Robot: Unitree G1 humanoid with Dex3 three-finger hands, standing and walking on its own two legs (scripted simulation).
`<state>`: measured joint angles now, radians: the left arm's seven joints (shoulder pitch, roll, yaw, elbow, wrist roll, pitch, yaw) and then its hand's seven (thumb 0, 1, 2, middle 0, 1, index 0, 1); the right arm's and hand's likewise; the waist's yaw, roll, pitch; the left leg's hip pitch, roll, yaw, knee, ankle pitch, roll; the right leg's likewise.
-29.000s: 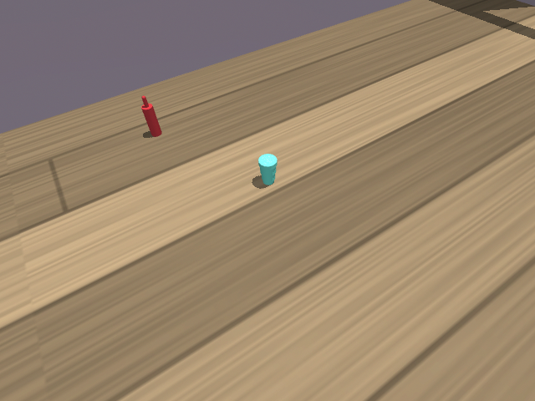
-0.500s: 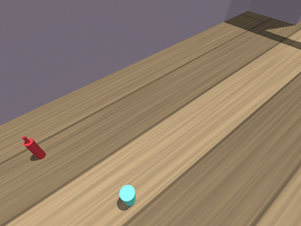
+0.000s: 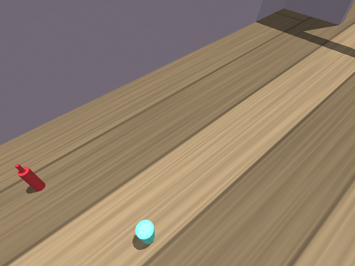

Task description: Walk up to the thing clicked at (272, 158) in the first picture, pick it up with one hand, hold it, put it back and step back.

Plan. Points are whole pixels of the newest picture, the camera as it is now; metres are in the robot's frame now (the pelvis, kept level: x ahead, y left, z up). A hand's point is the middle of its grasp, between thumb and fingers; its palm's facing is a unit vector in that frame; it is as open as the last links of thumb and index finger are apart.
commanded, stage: stand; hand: left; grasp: from the side
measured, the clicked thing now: (146, 233) +0.39 +0.22 -0.71
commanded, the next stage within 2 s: step back in 0.84 s
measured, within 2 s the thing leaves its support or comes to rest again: neither
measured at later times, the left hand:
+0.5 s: hand out of the picture +0.08 +0.24 -0.16, palm faces -0.03 -0.94 -0.34, open 7.4 cm
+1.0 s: hand out of the picture +0.09 +0.26 -0.16, palm faces -0.02 -0.93 -0.37, open 7.4 cm
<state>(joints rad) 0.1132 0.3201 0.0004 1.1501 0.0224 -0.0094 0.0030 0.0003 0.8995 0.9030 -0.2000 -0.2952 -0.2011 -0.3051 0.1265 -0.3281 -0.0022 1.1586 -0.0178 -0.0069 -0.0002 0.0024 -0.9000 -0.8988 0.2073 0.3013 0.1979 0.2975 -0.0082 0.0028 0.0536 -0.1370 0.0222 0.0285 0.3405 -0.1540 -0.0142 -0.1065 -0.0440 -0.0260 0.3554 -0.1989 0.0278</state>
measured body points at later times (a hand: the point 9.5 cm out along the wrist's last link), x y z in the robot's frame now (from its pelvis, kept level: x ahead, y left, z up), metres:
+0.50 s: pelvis +0.01 +0.00 +0.00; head +0.01 +0.00 +0.45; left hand +0.08 +0.29 -0.13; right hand +0.07 -0.30 -0.14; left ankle +0.02 +0.13 -0.75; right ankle +0.00 -0.14 -0.75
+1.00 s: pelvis -0.01 +0.00 -0.01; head +0.04 -0.01 +0.44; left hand +0.09 +0.31 -0.14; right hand +0.07 -0.32 -0.14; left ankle +0.02 +0.13 -0.75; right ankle +0.00 -0.13 -0.75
